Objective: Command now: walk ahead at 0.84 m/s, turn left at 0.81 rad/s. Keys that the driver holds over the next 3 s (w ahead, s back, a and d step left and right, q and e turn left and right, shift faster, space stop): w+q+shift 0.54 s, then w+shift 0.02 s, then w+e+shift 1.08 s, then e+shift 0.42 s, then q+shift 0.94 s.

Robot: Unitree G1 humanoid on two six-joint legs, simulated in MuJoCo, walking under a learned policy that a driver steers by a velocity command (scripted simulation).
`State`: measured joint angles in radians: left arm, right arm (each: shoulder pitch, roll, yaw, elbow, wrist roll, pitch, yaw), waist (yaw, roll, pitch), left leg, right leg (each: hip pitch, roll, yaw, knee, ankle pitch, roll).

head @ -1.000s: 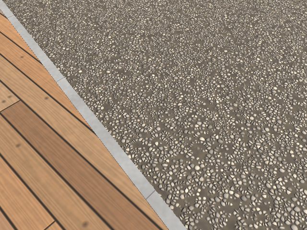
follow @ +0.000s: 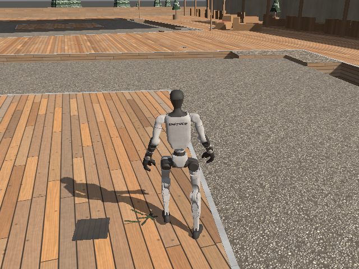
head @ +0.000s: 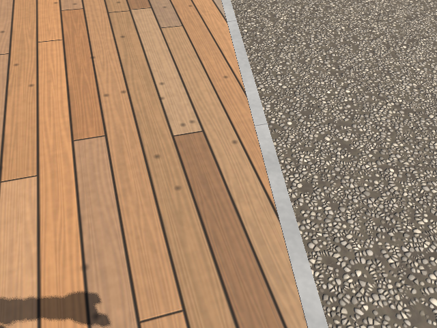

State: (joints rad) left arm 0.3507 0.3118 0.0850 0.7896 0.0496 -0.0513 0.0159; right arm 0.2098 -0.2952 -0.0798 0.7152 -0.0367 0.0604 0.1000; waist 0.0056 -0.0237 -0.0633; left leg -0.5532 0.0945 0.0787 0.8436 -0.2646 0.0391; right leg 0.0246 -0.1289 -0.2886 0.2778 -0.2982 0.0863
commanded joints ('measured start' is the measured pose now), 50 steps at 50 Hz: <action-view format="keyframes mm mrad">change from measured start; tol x64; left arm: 1 -56 172 43 -46 3 7 -1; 50 22 55 -11 -25 -58 -18 -36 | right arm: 1 -153 -81 -8 -109 1 -21 -8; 50 74 -133 17 -7 -19 -146 -105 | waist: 1 11 -116 168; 50 -90 123 -15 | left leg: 1 16 -11 84 -112 -100 69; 6 702 132 -860 -682 -575 284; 25 409 -42 -416 -174 1013 109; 27 -36 -244 -318 510 -152 94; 50 678 289 -609 -594 -365 83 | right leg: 1 -73 -239 71 -158 -271 -157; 7 -1053 70 297 1157 -155 -66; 22 -553 127 259 296 361 -76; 27 471 -241 797 195 -508 -167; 42 -382 -53 486 -226 275 -268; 50 -837 60 358 1067 20 -199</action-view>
